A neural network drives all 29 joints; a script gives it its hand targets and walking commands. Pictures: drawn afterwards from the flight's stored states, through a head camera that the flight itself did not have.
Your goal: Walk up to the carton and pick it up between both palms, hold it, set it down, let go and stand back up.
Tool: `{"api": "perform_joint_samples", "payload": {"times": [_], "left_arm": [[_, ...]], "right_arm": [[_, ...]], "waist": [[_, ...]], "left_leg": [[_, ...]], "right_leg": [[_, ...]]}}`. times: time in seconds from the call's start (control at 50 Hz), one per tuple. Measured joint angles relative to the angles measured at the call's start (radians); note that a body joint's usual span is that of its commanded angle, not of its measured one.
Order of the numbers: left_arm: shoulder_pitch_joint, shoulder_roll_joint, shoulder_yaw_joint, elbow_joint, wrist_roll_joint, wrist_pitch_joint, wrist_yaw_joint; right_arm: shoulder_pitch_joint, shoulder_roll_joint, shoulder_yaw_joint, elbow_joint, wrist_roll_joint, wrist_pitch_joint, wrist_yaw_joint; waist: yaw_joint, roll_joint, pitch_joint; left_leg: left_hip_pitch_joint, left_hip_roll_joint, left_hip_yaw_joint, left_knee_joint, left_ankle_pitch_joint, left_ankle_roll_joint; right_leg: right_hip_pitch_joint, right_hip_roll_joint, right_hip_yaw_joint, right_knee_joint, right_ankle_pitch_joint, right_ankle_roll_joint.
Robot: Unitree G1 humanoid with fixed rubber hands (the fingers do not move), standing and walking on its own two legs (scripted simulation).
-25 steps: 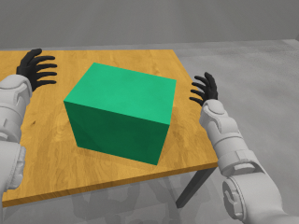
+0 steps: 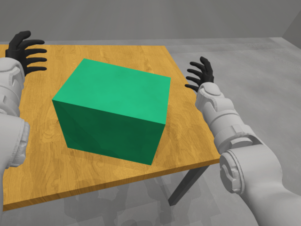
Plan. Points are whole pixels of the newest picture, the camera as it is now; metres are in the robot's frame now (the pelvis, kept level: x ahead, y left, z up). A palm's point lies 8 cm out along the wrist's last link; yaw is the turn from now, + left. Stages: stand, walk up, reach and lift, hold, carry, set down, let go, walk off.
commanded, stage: reach and lift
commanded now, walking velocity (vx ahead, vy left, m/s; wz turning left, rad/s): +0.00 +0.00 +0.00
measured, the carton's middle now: (118, 113) +0.48 -0.04 +0.03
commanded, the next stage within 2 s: none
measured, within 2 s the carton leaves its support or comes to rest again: neither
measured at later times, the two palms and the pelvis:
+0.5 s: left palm (40, 100) +0.51 +0.16 +0.08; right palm (187, 113) +0.39 -0.23 +0.08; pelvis +0.00 +0.00 -0.01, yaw +0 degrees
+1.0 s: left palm (47, 100) +0.50 +0.15 +0.09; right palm (182, 112) +0.40 -0.21 +0.09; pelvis -0.01 +0.01 -0.02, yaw -1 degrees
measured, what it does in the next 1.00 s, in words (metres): stands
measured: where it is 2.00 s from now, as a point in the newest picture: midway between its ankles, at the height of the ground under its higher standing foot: outside the picture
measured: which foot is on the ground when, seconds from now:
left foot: down 0.00-1.00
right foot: down 0.00-1.00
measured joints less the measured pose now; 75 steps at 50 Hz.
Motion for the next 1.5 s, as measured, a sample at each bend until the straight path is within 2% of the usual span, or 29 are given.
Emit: {"api": "perform_joint_samples", "payload": {"times": [0.16, 0.3, 0.4, 0.52, 0.78, 0.92, 1.14, 1.5], "left_arm": [[0.099, -0.047, 0.031, -0.014, 0.038, -0.062, 0.002], [0.168, -0.083, 0.072, -0.051, 0.052, -0.117, 0.031], [0.175, -0.097, 0.094, -0.046, 0.075, -0.144, 0.042], [0.158, -0.105, 0.097, -0.01, 0.089, -0.168, 0.048], [0.103, -0.116, 0.041, 0.035, 0.071, -0.174, 0.049], [0.092, -0.149, 0.022, 0.043, 0.06, -0.18, 0.054], [0.08, -0.172, 0.087, 0.026, 0.117, -0.167, 0.072], [0.113, -0.171, 0.158, -0.006, 0.175, -0.164, 0.055]], "right_arm": [[0.093, 0.03, 0.022, 0.001, -0.003, -0.072, -0.007], [0.167, 0.083, -0.014, -0.029, -0.061, -0.138, -0.016], [0.168, 0.108, -0.044, -0.003, -0.098, -0.178, -0.022], [0.143, 0.109, -0.062, 0.047, -0.1, -0.208, -0.019], [0.061, 0.082, -0.085, 0.146, -0.095, -0.23, -0.003], [0.047, 0.098, -0.109, 0.155, -0.117, -0.235, -0.01], [0.043, 0.134, -0.179, 0.12, -0.163, -0.211, -0.051], [0.067, 0.164, -0.243, 0.088, -0.223, -0.206, -0.069]], "waist": [[0.019, 0.007, 0.002], [0.036, 0.02, -0.029], [0.033, 0.022, -0.057], [0.024, 0.018, -0.072], [0.038, 0.032, -0.066], [0.044, 0.035, -0.077], [0.045, 0.014, -0.089], [0.056, 0.007, -0.074]], "left_leg": [[-0.035, 0.003, -0.007, 0.015, -0.005, -0.004], [-0.138, 0.008, -0.009, 0.062, -0.017, -0.009], [-0.201, 0.011, -0.012, 0.1, -0.03, -0.01], [-0.24, 0.008, -0.014, 0.137, -0.043, -0.007], [-0.261, -0.001, -0.015, 0.182, -0.058, 0.005], [-0.294, -0.003, -0.013, 0.198, -0.058, 0.007], [-0.317, 0.005, -0.003, 0.209, -0.062, 0.001], [-0.275, 0.011, -0.004, 0.19, -0.063, -0.004]], "right_leg": [[-0.033, 0.002, -0.009, 0.013, -0.005, -0.004], [-0.14, 0.006, -0.011, 0.064, -0.019, -0.007], [-0.203, 0.009, -0.013, 0.103, -0.031, -0.008], [-0.242, 0.005, -0.015, 0.141, -0.046, -0.005], [-0.258, -0.004, -0.017, 0.175, -0.055, 0.006], [-0.295, -0.008, -0.016, 0.197, -0.057, 0.007], [-0.328, -0.001, -0.009, 0.219, -0.061, 0.0], [-0.287, 0.004, -0.012, 0.198, -0.059, -0.005]]}}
